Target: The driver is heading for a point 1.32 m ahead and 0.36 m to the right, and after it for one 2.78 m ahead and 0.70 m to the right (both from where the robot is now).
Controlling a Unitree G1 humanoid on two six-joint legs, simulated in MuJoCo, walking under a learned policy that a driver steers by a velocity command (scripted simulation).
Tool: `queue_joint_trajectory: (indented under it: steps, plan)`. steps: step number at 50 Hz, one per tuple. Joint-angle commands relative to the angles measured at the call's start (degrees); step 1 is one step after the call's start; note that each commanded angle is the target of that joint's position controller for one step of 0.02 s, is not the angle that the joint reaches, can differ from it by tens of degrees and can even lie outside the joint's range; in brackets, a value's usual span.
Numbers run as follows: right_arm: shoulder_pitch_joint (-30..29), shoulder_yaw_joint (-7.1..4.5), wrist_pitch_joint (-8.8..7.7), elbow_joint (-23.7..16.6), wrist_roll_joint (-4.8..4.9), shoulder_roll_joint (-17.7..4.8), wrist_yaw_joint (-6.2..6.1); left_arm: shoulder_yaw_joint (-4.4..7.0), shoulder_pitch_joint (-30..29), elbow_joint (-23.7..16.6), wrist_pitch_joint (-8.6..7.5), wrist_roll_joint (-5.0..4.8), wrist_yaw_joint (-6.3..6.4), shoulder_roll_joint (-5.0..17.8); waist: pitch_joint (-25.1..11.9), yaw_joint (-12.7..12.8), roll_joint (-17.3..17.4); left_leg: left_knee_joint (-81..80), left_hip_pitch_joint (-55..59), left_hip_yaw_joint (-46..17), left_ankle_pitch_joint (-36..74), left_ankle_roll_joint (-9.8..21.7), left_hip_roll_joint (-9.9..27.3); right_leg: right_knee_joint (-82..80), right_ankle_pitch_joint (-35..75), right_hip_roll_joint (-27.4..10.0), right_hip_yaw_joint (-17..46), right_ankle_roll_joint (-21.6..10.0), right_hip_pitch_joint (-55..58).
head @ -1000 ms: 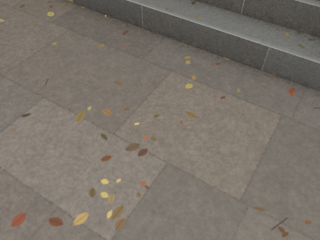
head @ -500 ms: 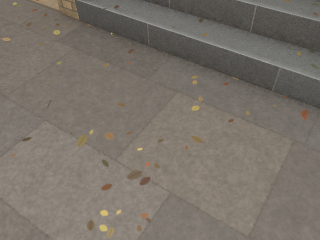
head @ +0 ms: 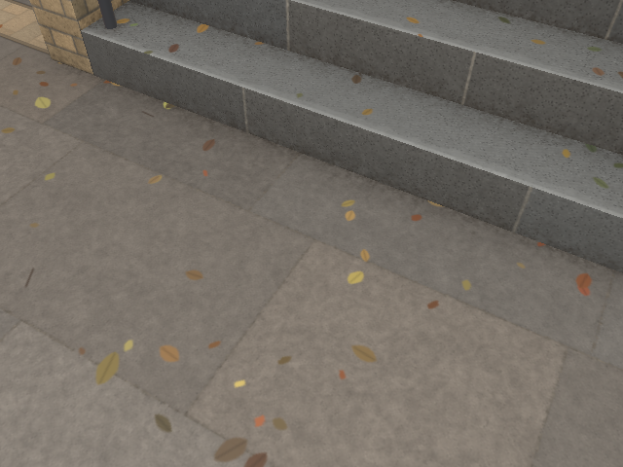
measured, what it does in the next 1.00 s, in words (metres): walks ahead: right foot, then left foot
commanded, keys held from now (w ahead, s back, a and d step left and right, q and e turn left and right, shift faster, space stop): w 0.58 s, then w+e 0.42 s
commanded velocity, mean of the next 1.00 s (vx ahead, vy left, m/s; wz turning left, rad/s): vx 0.50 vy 0.00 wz -0.13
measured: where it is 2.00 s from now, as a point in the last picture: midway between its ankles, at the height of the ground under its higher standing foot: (400, 287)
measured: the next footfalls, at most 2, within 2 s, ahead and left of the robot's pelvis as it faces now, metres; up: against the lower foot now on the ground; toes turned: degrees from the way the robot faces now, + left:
right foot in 0.30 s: +0.34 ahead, -0.17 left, +0.00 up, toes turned -2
left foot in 0.86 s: +0.65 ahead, +0.07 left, +0.00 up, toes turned -5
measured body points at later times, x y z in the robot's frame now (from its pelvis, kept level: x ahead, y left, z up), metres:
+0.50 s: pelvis +0.28 -0.08 +0.00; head +0.30 -0.10 +0.45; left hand +0.34 +0.18 -0.12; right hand +0.36 -0.35 -0.14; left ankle +0.27 +0.08 -0.65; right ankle +0.30 -0.16 -0.74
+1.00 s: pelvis +0.54 -0.03 -0.01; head +0.57 -0.02 +0.44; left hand +0.62 +0.24 -0.15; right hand +0.64 -0.31 -0.12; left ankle +0.61 +0.07 -0.74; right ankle +0.44 -0.16 -0.65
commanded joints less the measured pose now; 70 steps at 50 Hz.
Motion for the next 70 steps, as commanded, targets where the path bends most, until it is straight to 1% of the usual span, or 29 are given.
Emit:
queue_joint_trajectory:
  steps: [1,6,11,13,15,16,17,18,19,20,22,24,27,32,38,40,42,43,44,45,46,48,50,52,59,65,68,69,70]
  plan:
    - [-2.12,-1.15,-1.0,-3.02,0.04,-7.42,-1.13,0.8,1.95,-2.49,0.26,0.72,0.43,2.65,3.16,2.65,4.42,-11.74,-5.81,-11.95,4.71,9.7,15.98,-7.8,8.94,-2.44,0.05,1.57,-1.69]
    - [3.72,-1.5,-0.11,-1.65,1.12,-9.34,-2.09,0.31,-9.19,-5.48,-0.44,0.03,-0.55,1.62,3.34,-1.43,4.55,-10.67,0.84,-9.18,4.95,6.98,15.45,-26.93,17.93,0.61,-2.48,2.16,0.17]
    - [7.05,-1.91,1.21,0.04,1.47,-9.81,-2.3,0.18,-15.02,-8.36,-1.16,-0.56,-2.4,2.69,4.81,-2.64,5.34,-5.84,10.21,-10.6,4.8,6.15,19.4,-34.58,10.99,2.06,-2.55,0.37,-0.04]
    - [5.79,-2.26,1.82,-0.11,1.51,-10.71,-2.41,0.79,-11.77,-8.09,-1.66,-0.54,-2.83,4.24,3.04,-0.13,6.49,-1.59,11.68,-10.77,11.65,5.04,20.1,-36.86,6.8,3.68,-3.78,-1.31,6.01]
    - [3.84,-1.49,2.26,-1.1,0.75,-8.94,-2.37,3.37,4.36,-3.45,-1.94,-0.37,-2.38,9.11,-6.82,7.51,5.24,17.53,6.38,-6.13,25.56,2.2,14.74,-37.59,7.11,5.12,-4.4,-4.7,28.34]
    - [7.17,0.05,1.56,-2.64,0.1,-4.48,-2.14,4.84,14.42,-1.66,-1.83,0.76,-2.03,15.13,-16.67,8.72,-4.27,39.95,-12.64,-1.72,10.36,-1.38,8.3,-37.46,5.43,-8.91,14.52,-11.48,51.1]
    - [10.87,1.35,0.08,-2.07,0.61,-0.48,-1.75,4.68,17.25,-0.67,-1.49,0.71,-2.49,15.12,-22.23,7.52,-15.16,53.22,-28.26,-6.45,-24.41,-2.86,1.24,-46.21,-2.97,-16.31,36.72,-16.54,61.6]
    - [6.28,-0.44,-0.97,-2.57,2.22,-7.57,-1.52,3.2,14.57,-1.11,-1.62,0.4,-2.46,9.95,-16.72,7.87,-9.6,59.35,-34.1,-11.24,-23.12,-1.57,4.95,-48.02,-5.93,-14.5,34.24,-13.84,57.29]
    - [1.44,-0.99,-1.44,-4.24,2.83,-9.61,-1.52,2.43,8.46,-2.48,-1.56,0.12,-2.38,7.97,-9.65,6.33,-6.25,58.75,-35.47,-9.34,-17.18,-0.77,8.15,-49.0,-1.16,-12.94,25.45,-11.66,48.69]
    - [-1.0,-1.15,-1.35,-4.56,2.16,-9.19,-1.9,1.85,3.71,-3.46,-1.45,0.41,-2.56,6.43,-6.28,4.58,-1.63,56.06,-32.69,-8.15,-12.02,-1.0,10.63,-50.84,4.41,-10.57,19.24,-10.74,40.67]
    - [-0.18,-1.48,0.09,-4.44,1.33,-6.79,-2.14,1.15,0.94,-3.28,-1.57,1.1,-3.07,3.92,-3.16,1.33,-2.13,50.82,-26.63,-8.03,-6.88,-1.55,13.39,-54.72,9.04,-6.59,11.55,-9.61,31.6]
    - [1.08,-1.45,1.32,-4.04,1.3,-4.93,-2.29,1.33,2.61,-1.84,-1.84,0.99,-3.05,4.42,-1.9,0.25,-2.11,48.55,-25.48,-7.07,-5.0,-2.35,13.52,-56.66,13.87,-5.22,7.55,-10.35,28.9]
    - [-4.57,-1.85,1.8,-6.2,0.7,-5.27,-2.53,1.85,5.71,-0.14,-1.67,1.04,-2.13,6.32,0.51,0.92,-0.77,41.34,-31.2,-6.83,1.41,-3.77,13.94,-58.05,18.89,-5.2,4.66,-10.75,30.06]
    - [-15.92,-1.61,1.08,-9.75,0.59,-4.01,-2.02,1.79,10.46,1.66,-0.76,0.27,-0.95,6.88,2.84,3.88,-0.8,23.89,-30.5,-5.37,12.56,-4.65,11.81,-59.08,15.64,-3.34,2.52,-9.24,31.33]
    - [-23.8,-1.43,-0.55,-12.79,1.35,-5.05,-0.45,2.52,14.21,3.49,0.47,-0.65,0.07,7.95,5.0,5.04,-1.72,12.65,-27.55,-6.33,10.17,-4.41,9.32,-54.38,12.08,-6.07,6.4,-8.72,37.31]
    - [-21.56,-2.0,-1.15,-12.52,1.36,-6.74,-0.22,3.02,13.1,3.25,0.96,-0.63,0.37,8.66,3.6,3.15,-2.88,10.95,-21.75,-6.05,6.59,-3.7,8.31,-51.3,14.33,-6.74,8.02,-7.72,37.83]
    - [-10.49,-3.86,-1.55,-9.48,1.26,-10.14,-0.74,2.8,11.07,2.29,1.41,-0.17,0.27,7.84,-3.06,-2.48,-3.01,9.6,-5.2,-4.1,3.6,-1.62,6.39,-39.46,24.89,-2.84,6.22,-5.62,35.13]
    - [0.07,-4.97,-1.69,-7.65,0.35,-13.81,-1.26,1.86,9.84,0.43,1.42,0.58,0.1,5.5,-11.97,-6.72,0.75,12.01,12.06,-11.41,2.93,1.7,14.15,-23.36,17.29,1.16,3.51,-3.63,25.51]
    - [5.86,-6.24,-1.08,-6.78,-0.48,-19.05,-1.48,-0.02,16.58,-1.0,0.39,0.09,-0.1,-1.87,-20.9,-4.33,16.51,8.24,33.9,-35.19,-3.46,9.8,28.77,-1.78,-9.6,10.37,-1.65,0.58,2.77]
    - [5.26,-4.87,-0.92,-7.17,-0.23,-14.06,-1.39,0.69,16.89,-0.45,-0.46,-1.26,-0.25,2.0,-23.27,-4.54,18.51,1.79,33.42,-46.14,-10.36,11.05,30.25,8.27,-21.68,8.95,5.21,0.42,-3.89]
    - [0.58,-3.73,-0.94,-8.1,0.25,-10.09,-1.53,2.06,12.4,-1.53,-0.58,-2.29,-0.12,6.85,-14.04,-4.02,13.41,0.98,25.47,-36.91,-11.73,7.92,28.6,11.09,-17.9,5.96,5.33,-0.21,-7.68]
    - [-6.57,-2.67,-0.78,-8.49,0.25,-6.59,-1.4,2.58,7.59,-2.56,0.19,-1.36,0.32,6.25,-4.74,-0.94,6.92,-2.69,8.78,-22.95,-5.49,4.83,24.11,6.91,-8.92,1.14,3.03,-0.28,-3.72]
    - [-9.0,-2.48,-1.01,-7.79,-0.46,-5.57,-1.3,2.92,9.1,-2.73,1.81,-1.09,0.08,3.88,-1.75,1.89,9.51,-6.58,0.67,-14.64,-1.63,3.91,21.21,3.48,-5.09,-1.07,2.83,-0.33,1.85]
    - [-8.58,-3.05,-1.42,-6.85,-0.46,-6.75,-1.48,2.95,8.51,-3.78,3.07,-1.07,-0.02,2.5,-0.22,2.65,8.1,-8.63,-1.32,-9.64,3.18,4.95,21.04,2.11,-2.59,-1.53,2.33,-0.12,1.43]
    - [-5.83,-4.06,-0.71,-5.5,-0.42,-10.26,-2.91,2.8,-2.54,-8.54,3.21,-0.42,-1.56,2.46,2.59,0.3,5.12,-10.01,3.7,1.73,9.2,4.3,20.6,-16.63,12.4,-0.85,0.17,0.84,-2.5]
    - [-1.72,-5.08,1.35,-4.48,1.23,-13.13,-3.12,2.19,-11.98,-13.71,3.07,-0.66,-3.7,2.87,5.53,-2.41,5.09,-6.67,13.65,5.9,11.45,2.62,23.37,-26.6,6.83,0.59,-4.95,-1.22,-3.29]
    - [-3.35,-5.73,2.29,-5.05,1.87,-15.22,-3.17,3.5,-7.62,-14.23,3.29,-0.7,-4.14,5.69,1.22,1.58,7.65,4.98,15.47,8.81,36.41,0.83,23.2,-28.44,-1.15,5.81,-9.8,-4.41,7.02]
    - [-4.59,-5.79,2.78,-5.39,2.18,-15.47,-3.25,4.82,-0.23,-12.45,3.25,-0.79,-4.01,7.72,-2.66,6.13,6.96,15.65,13.57,10.7,43.15,-0.41,21.45,-32.01,0.85,9.02,-11.56,-6.19,16.98]
    - [-4.1,-5.18,2.86,-5.9,1.68,-14.05,-3.4,7.1,10.3,-9.32,3.47,-0.69,-3.11,12.02,-8.4,10.53,4.12,30.75,4.04,11.34,37.17,-2.77,18.99,-34.01,3.01,10.3,-8.73,-8.57,34.13]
